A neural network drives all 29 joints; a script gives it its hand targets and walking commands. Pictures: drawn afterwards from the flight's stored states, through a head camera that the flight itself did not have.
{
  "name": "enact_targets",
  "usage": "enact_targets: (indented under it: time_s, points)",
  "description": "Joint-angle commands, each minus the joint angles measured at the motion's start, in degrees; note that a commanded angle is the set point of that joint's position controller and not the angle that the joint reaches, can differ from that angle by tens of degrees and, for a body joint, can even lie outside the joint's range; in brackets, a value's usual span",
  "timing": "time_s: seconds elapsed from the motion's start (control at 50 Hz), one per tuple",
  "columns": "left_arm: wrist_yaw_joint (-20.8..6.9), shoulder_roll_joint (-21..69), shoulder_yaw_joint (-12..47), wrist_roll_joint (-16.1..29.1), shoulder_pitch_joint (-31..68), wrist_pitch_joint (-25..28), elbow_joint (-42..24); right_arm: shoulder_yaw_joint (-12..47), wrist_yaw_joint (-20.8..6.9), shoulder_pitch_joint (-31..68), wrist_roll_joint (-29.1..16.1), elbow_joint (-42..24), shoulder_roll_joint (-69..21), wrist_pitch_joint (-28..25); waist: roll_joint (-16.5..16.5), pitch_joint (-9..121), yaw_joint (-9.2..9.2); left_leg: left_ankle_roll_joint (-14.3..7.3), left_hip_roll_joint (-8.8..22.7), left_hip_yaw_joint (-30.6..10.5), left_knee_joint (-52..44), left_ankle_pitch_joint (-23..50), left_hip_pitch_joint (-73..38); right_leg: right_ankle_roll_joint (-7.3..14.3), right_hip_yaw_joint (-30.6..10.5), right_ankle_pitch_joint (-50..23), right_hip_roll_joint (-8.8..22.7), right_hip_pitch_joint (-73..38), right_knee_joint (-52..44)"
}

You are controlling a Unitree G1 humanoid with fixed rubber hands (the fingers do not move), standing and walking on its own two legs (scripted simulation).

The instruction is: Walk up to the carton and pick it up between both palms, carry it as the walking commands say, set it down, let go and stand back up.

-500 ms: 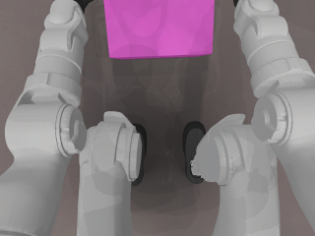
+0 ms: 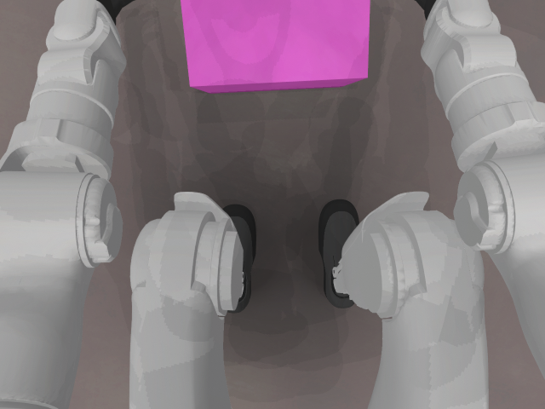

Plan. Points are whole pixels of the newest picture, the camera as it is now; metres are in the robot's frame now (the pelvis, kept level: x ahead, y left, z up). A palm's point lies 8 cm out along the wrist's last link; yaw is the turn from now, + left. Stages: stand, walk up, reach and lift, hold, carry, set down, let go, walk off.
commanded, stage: set down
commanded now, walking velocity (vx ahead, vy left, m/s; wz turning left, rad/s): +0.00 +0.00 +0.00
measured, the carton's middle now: out of the picture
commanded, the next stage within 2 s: let go in 1.44 s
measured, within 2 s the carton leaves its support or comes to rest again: neither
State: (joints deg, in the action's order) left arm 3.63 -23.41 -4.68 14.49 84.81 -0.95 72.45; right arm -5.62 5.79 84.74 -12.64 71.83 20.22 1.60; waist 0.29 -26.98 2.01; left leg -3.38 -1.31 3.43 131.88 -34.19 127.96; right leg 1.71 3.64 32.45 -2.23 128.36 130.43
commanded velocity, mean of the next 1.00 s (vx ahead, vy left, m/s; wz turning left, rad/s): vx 0.00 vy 0.00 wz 0.00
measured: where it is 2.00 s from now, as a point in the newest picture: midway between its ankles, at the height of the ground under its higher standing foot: (287, 273)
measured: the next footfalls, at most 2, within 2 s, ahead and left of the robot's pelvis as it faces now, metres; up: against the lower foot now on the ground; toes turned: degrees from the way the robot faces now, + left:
none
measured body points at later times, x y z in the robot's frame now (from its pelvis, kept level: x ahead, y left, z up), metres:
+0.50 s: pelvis +0.01 +0.00 +0.08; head +0.34 +0.02 +0.38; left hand +0.55 +0.23 -0.04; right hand +0.57 -0.17 -0.04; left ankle +0.11 +0.10 -0.31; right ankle +0.12 -0.10 -0.31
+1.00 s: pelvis +0.03 +0.00 +0.21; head +0.34 +0.01 +0.53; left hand +0.55 +0.24 +0.11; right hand +0.57 -0.17 +0.10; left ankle +0.11 +0.10 -0.31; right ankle +0.12 -0.10 -0.31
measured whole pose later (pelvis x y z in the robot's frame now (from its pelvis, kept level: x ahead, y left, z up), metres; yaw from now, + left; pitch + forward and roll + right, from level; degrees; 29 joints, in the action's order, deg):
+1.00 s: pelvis +0.03 +0.00 +0.21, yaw +0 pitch +46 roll -1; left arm -1.1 -20.7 -15.2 5.1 65.3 -9.6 51.1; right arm -13.5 3.9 65.1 -3.9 48.2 15.7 11.0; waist 0.7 3.0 1.1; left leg -1.8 -3.0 0.8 87.4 -26.5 107.2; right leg 0.8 0.4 25.4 -3.3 107.5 86.5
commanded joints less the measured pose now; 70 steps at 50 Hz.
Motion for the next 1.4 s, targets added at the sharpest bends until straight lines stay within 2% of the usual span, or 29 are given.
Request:
enact_targets:
  time_s: [0.0,0.06,0.14,0.28,0.56,0.82,1.06,1.24,1.38]
  points:
    - [0.59,-7.33,-0.57,0.23,13.62,0.66,-8.38,0.19,0.48,14.74,-0.47,-8.77,5.57,-0.78,-0.21,68.81,1.0,2.75,1.01,-7.66,-12.08,19.11,-29.95,-1.07,-5.76,-15.29,0.4,-29.27,-8.41]
    - [1.47,-8.28,-0.94,-0.13,12.85,-0.06,-12.84,0.13,1.32,13.67,-0.57,-12.79,5.95,0.09,-0.3,78.98,1.33,2.84,0.49,-6.55,-12.85,22.1,-35.3,-1.27,-5.01,-17.94,-0.09,-33.92,-9.04]
    - [2.12,-8.36,-1.32,-0.35,10.28,-1.5,-16.57,-1.05,2.32,10.71,0.16,-16.82,6.41,1.45,-0.22,86.56,0.78,2.8,0.1,-5.28,-14.84,22.75,-38.47,-1.48,-4.04,-18.32,-0.5,-36.4,-11.13]
    - [1.71,-6.05,-3.0,-1.99,5.82,-3.23,-18.3,-3.54,2.25,5.93,2.56,-18.64,5.32,2.96,-0.84,83.94,-0.54,3.03,-0.34,-4.82,-20.4,20.93,-36.94,-1.66,-3.23,-16.01,-0.66,-33.64,-16.85]
    - [-0.63,-5.53,-8.44,-7.04,1.76,-5.62,-21.39,-6.13,0.36,2.09,5.88,-22.95,3.66,6.1,-0.36,85.85,0.15,3.16,-1.08,-4.47,-33.32,19.44,-41.07,-2.32,-2.65,-13.86,-1.42,-37.03,-29.82]
    - [-3.64,-5.82,-10.79,-8.85,-3.8,-7.44,-27.94,-8.1,-1.15,-3.84,8.38,-30.18,2.77,8.13,-0.46,92.5,-0.02,3.87,-1.55,-4.1,-46.09,27.79,-52.45,-2.94,-2.68,-20.75,-2.05,-48.06,-43.31]
    - [-5.73,-4.83,-12.53,-10.47,-8.17,-6.98,-26.84,-9.18,-2.6,-8.0,9.61,-29.35,0.61,7.95,-0.11,89.0,0.39,4.12,-1.43,-3.97,-59.99,29.53,-59.61,-3.06,-3.85,-24.59,-1.42,-59.12,-57.74]
    - [-6.81,-2.97,-13.44,-11.84,-10.99,-5.6,-27.57,-10.98,-3.55,-10.63,11.45,-29.33,-0.41,6.5,-0.16,87.24,0.33,3.93,-0.97,-5.43,-71.39,33.72,-69.36,-3.02,-4.96,-29.26,-0.97,-68.54,-69.47]
    - [-7.36,1.23,-14.64,-14.99,-13.49,-3.68,-24.04,-12.78,-4.5,-12.9,14.52,-25.43,-2.62,4.68,0.02,77.79,-0.01,4.73,0.01,-6.22,-78.03,33.01,-70.25,-3.07,-4.95,-29.29,-0.24,-68.75,-75.85]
